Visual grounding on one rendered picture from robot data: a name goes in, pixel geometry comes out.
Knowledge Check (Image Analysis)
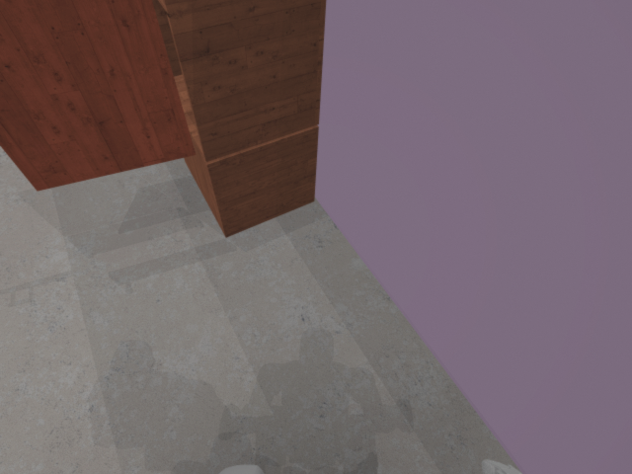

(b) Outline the cupboard door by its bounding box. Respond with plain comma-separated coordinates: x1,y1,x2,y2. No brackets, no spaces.
0,0,196,191

